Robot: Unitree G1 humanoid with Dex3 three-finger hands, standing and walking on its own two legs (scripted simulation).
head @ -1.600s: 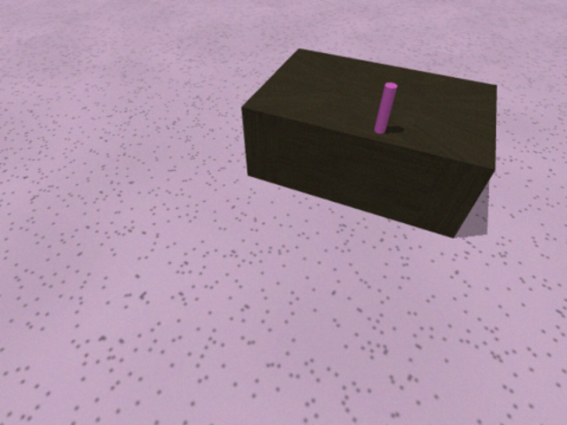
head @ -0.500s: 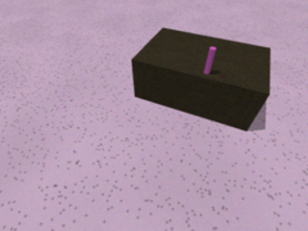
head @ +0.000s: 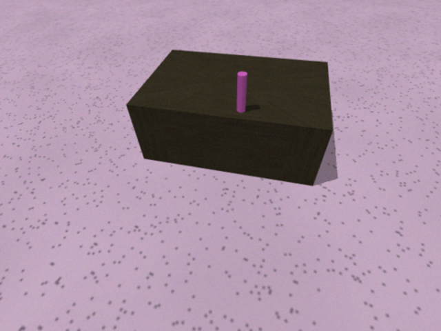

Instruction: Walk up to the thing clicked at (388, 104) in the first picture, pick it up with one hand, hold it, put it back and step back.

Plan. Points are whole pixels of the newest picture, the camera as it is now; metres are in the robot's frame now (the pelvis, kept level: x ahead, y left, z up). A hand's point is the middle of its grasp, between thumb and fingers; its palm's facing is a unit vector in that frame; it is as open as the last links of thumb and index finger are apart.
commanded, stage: walk up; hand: left
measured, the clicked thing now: (241, 92) +1.21 -0.03 -0.24
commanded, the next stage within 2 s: none
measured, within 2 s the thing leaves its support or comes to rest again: neither
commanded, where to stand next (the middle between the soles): +0.80 -0.18 m, yaw -9 degrees
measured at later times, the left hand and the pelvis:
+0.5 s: hand (145, 233) +0.37 +0.22 -0.11, palm faces -0.26 -0.89 -0.36, open 7.4 cm; pelvis +0.20 -0.03 +0.01, yaw -10 degrees
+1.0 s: hand (176, 204) +0.47 +0.16 -0.14, palm faces -0.18 -0.92 -0.34, open 7.4 cm; pelvis +0.40 -0.10 +0.00, yaw -10 degrees
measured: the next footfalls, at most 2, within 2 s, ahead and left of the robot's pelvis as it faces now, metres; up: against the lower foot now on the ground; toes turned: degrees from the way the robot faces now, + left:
left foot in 0.18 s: +0.21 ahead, +0.12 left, +0.00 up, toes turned +2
right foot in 0.56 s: +0.36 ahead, -0.21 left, +0.00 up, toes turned -14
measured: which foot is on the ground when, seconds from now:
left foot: up 0.00-0.16, down 0.18-0.58, up 0.60-1.00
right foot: down 0.00-0.18, up 0.20-0.54, down 0.56-1.00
